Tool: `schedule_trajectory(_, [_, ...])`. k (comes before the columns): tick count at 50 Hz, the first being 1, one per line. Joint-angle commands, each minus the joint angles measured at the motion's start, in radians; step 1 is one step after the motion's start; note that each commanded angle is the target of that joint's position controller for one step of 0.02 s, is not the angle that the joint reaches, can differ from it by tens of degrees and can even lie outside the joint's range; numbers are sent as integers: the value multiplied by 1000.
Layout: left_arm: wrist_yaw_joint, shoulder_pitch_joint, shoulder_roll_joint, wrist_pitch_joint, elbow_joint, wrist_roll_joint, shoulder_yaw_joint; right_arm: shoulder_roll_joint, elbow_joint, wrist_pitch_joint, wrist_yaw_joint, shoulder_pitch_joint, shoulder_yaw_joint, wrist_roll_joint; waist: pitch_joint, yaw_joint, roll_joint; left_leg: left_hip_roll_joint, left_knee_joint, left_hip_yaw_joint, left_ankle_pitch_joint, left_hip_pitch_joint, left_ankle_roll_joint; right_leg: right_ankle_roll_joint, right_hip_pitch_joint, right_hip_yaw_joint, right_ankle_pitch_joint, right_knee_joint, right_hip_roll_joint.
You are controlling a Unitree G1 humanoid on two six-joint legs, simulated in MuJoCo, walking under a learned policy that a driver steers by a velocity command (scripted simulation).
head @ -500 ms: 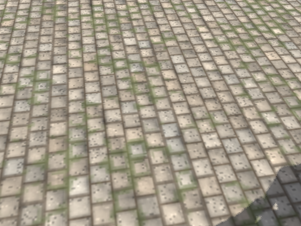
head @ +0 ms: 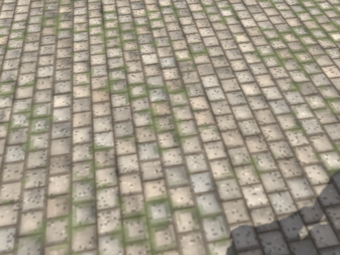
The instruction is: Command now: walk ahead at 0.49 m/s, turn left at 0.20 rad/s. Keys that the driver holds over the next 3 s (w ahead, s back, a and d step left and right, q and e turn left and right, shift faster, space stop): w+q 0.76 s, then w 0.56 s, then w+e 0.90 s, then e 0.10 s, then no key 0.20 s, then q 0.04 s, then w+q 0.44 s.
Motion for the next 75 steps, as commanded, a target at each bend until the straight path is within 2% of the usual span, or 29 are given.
schedule_trajectory(1, [6,84,36,-41,-2,0,0,-41,-24,23,15,91,-15,-12,-2,-20,-38,76,-10,-50,52,-121,-11,-92,46,302,60,-331,-314])
schedule_trajectory(9, [16,205,61,-54,23,-5,-5,-32,-145,34,37,-215,-10,1,43,27,-64,72,-348,47,327,-293,-42,0,150,30,377,-340,-244])
schedule_trajectory(13, [34,286,76,-45,45,-4,-8,-20,-199,32,41,-341,3,-3,44,70,-74,38,-538,138,342,-280,-20,10,292,-22,543,-297,-279])
schedule_trajectory(16, [49,287,103,-32,48,1,-4,-44,-205,31,37,-309,-7,-9,3,38,-101,-27,-588,182,220,-202,30,20,402,-63,883,-162,-312])
schedule_trajectory(19, [54,246,145,-10,25,11,11,-104,-142,27,29,-82,-41,-16,-124,-68,-138,-105,-644,178,90,47,111,14,391,-84,1017,204,-337])
schedule_trajectory(20, [46,214,153,-7,4,6,15,-147,-104,21,22,55,-63,-27,-186,-143,-101,-76,-735,105,107,253,155,28,252,-98,816,447,-320])
schedule_trajectory(21, [32,229,79,-13,-48,-5,1,-252,-104,25,8,114,-96,-33,-275,-128,72,189,-743,-262,75,522,252,64,-72,-105,169,798,-219])
schedule_trajectory(22, [16,194,83,-22,-112,-14,8,-293,-121,39,12,86,-107,-12,-333,-89,157,354,-888,-751,124,670,391,92,-393,69,-368,1047,-22])
schedule_trajectory(23, [11,89,111,-35,-135,-1,11,-259,-114,44,7,48,-100,9,-198,-84,15,318,-926,-603,114,584,344,78,-505,183,-256,1014,-112])
schedule_trajectory(25, [9,82,103,-47,-137,-7,11,-167,-126,37,0,-49,-78,9,-41,-1,-81,238,-976,-403,285,333,249,87,-425,170,-136,836,-177])
schedule_trajectory(26, [10,93,97,-29,-140,12,10,-145,-130,29,-6,-71,-70,16,-26,31,-82,188,-983,-331,382,256,222,105,-365,171,-130,778,-191])
schedule_trajectory(28, [2,110,76,10,-147,33,7,-146,-130,7,-6,-61,-65,23,-50,55,-47,136,-985,-260,508,203,206,137,-301,158,-125,708,-196])
schedule_trajectory(31, [-6,20,70,33,-197,32,5,-188,-123,-3,-5,-1,-75,24,-41,39,-8,90,-993,-221,569,183,179,169,-344,126,-34,595,-194])
schedule_trajectory(41, [-22,-307,80,18,-340,14,-19,-190,-121,11,-20,174,-70,7,-20,-85,55,107,-932,-289,636,408,121,137,-416,110,162,184,-121])
schedule_trajectory(44, [-16,-185,114,4,-315,12,-8,-209,-131,-2,-29,121,-69,3,-44,-13,70,129,-863,-279,813,386,71,77,-175,112,109,75,-81])
schedule_trajectory(46, [5,71,162,-13,-238,10,15,-228,-132,-11,-19,88,-72,2,-168,109,32,67,-574,-220,909,345,38,32,131,105,102,-3,-64])
schedule_trajectory(47, [21,220,222,-21,-223,31,30,-170,-157,-17,-11,104,-55,6,-291,154,-51,16,-312,-184,612,197,24,-11,359,309,-21,1,-258])
schedule_trajectory(48, [18,247,320,-12,-209,46,56,-83,-153,-11,-8,278,-42,44,-396,72,-310,-171,14,-91,-168,-106,-20,-167,574,808,-31,-96,-522])
schedule_trajectory(49, [5,187,242,3,-212,12,48,-167,-132,-4,-15,252,-50,5,-318,55,-174,-112,105,-126,-173,-211,-7,-173,477,922,-190,-172,-498])
schedule_trajectory(50, [2,86,160,3,-230,2,29,-171,-148,-2,-10,145,-52,-3,-152,37,-77,-66,91,-121,-73,-233,-11,-149,320,743,-209,-194,-452])
schedule_trajectory(51, [-2,48,114,-2,-227,8,18,-158,-166,-4,-4,71,-46,-6,-86,36,-23,-35,39,-112,-19,-223,-13,-121,222,608,-107,-214,-397])
schedule_trajectory(53, [2,66,94,-15,-193,6,8,-141,-179,11,11,46,-43,-16,-58,7,-87,2,-40,-93,5,-173,-24,-77,136,439,78,-244,-315])
schedule_trajectory(57, [-7,146,110,-41,-142,-9,13,-108,-190,31,26,8,-31,-24,-62,-7,-106,27,-119,-41,47,-213,-49,-92,141,336,224,-289,-294])
schedule_trajectory(68, [0,308,131,-24,-59,-7,14,-81,-311,16,31,-372,5,-8,2,79,-98,34,-601,74,249,-195,-68,-64,241,237,411,-267,-283])
schedule_trajectory(70, [6,295,148,-18,-55,-3,18,-95,-311,7,24,-350,-1,-8,-5,55,-100,14,-648,66,186,-139,-50,-57,272,265,492,-204,-302])
schedule_trajectory(72, [8,265,159,-13,-55,-8,21,-123,-256,-10,9,-175,-17,-16,-84,-31,-71,-28,-764,73,177,101,-21,-30,250,244,620,-5,-264])
schedule_trajectory(73, [6,258,138,-15,-67,-16,14,-173,-213,-24,-4,-22,-36,-34,-186,-88,-27,48,-778,-1,183,340,11,-9,130,211,500,186,-213])
schedule_trajectory(74, [3,275,55,-18,-117,-37,-7,-270,-210,-29,-20,116,-58,-58,-336,-118,121,340,-813,-327,80,611,74,25,-120,145,82,498,-116])
schedule_trajectory(75, [10,344,67,-6,-113,-40,4,-299,-197,-7,-15,106,-73,-30,-384,-76,238,464,-922,-618,22,640,152,30,-311,133,-348,699,-23])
